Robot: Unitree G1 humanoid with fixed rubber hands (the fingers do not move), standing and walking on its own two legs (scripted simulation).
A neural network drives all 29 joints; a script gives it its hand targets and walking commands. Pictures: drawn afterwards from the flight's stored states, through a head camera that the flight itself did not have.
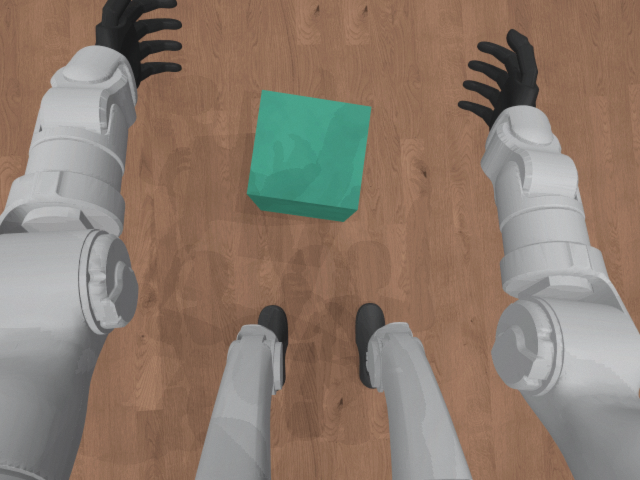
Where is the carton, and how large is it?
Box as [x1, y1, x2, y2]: [247, 90, 370, 221]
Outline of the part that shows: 262,90 247,194 262,210 343,221 357,209 370,107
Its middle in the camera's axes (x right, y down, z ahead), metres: -0.03 -0.17 +0.86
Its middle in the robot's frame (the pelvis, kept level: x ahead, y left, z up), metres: +0.56 +0.01 -0.53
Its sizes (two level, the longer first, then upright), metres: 0.210 0.200 0.250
